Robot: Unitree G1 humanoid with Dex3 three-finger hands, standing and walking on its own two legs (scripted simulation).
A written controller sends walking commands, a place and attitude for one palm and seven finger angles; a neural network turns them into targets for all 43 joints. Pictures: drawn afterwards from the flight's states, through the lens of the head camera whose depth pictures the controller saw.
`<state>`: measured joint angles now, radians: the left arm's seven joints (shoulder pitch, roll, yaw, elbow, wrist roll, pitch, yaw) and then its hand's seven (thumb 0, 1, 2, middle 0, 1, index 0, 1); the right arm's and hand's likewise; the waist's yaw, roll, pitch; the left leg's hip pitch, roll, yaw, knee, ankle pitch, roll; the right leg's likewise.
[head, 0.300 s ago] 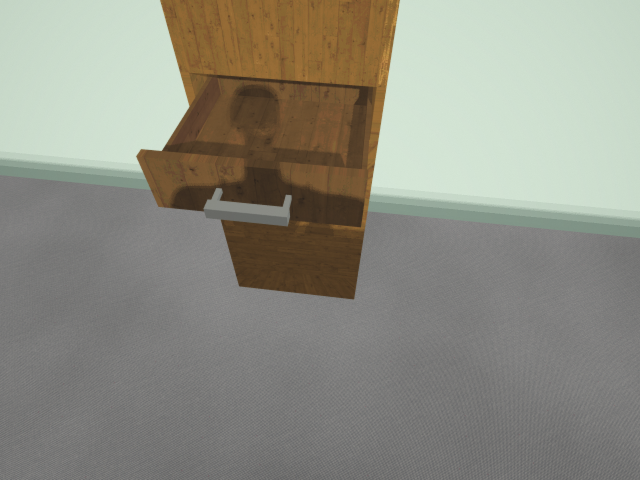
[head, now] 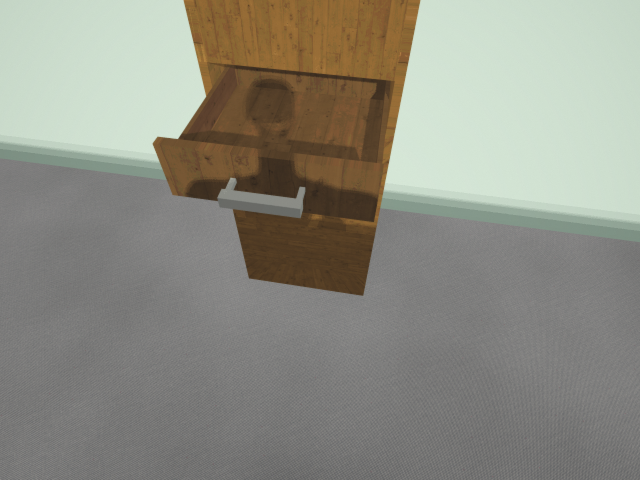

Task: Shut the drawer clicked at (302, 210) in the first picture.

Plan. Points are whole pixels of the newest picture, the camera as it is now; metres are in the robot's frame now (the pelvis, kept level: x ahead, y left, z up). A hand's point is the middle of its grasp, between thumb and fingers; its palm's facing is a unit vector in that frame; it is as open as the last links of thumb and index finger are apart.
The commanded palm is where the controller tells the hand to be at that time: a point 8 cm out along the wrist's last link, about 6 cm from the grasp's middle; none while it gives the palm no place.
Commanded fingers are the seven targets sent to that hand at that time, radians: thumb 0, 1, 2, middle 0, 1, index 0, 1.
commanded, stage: turn or walk to find it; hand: left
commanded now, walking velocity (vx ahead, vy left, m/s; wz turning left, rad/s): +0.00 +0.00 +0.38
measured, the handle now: (263, 195) +0.55 +0.12 +0.00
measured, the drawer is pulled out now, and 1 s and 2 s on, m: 0.28 0.28 0.28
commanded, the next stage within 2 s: stand and wait in 0.02 s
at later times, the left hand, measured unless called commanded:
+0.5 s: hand out of the picture -0.02 +0.18 -0.17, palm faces +0.06 -0.98 -0.20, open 7.3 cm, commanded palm none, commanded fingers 0.00 0.90 0.90 -0.20 -0.30 -0.20 -0.30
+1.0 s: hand out of the picture +0.02 +0.17 -0.17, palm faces +0.04 -0.97 -0.22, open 7.3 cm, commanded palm none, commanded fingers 0.00 0.90 0.90 -0.20 -0.30 -0.20 -0.30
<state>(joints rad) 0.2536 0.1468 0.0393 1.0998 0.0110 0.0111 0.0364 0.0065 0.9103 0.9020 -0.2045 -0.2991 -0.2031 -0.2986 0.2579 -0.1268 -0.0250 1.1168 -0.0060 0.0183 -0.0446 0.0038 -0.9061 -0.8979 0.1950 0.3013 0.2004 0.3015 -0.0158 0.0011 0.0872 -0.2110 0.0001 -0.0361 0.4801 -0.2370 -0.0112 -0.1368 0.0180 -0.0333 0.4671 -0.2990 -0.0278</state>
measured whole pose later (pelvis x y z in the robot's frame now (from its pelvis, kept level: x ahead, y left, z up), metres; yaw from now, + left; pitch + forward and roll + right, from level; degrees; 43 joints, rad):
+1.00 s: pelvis +0.00 -0.01 +0.01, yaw +0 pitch -2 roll +0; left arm 0.22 0.17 0.03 1.13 0.01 0.00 0.03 0.01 0.91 0.90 -0.20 -0.30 -0.20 -0.30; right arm 0.24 -0.16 -0.01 1.14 -0.01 0.00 -0.05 0.00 -0.91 -0.90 0.20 0.30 0.20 0.30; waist -0.01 0.01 0.08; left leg -0.16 0.02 -0.05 0.39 -0.19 -0.03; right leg -0.09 0.03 -0.05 0.38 -0.26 -0.05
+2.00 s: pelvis +0.13 -0.06 +0.00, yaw -6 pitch +0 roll +2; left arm 0.33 0.11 0.05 1.12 0.02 -0.05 0.02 0.01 0.91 0.90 -0.20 -0.30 -0.20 -0.30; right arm 0.21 -0.14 -0.06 1.09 -0.01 -0.01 -0.02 0.01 -0.92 -0.90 0.19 0.30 0.20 0.30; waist 0.01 -0.02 0.10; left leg -0.45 0.07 0.08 0.80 -0.34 0.00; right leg -0.04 0.04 -0.07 0.38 -0.34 -0.09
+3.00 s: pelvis +0.15 -0.07 +0.00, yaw -5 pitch -1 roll +1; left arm 0.26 0.19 0.06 1.10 0.02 0.03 0.02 0.01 0.91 0.90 -0.20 -0.30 -0.20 -0.30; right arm 0.24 -0.15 -0.03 1.07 -0.01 0.03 -0.04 0.01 -0.93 -0.90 0.20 0.30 0.20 0.30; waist 0.03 -0.02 0.06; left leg -0.18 0.02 0.03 0.50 -0.30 -0.03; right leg -0.27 -0.02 -0.02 0.56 -0.26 -0.01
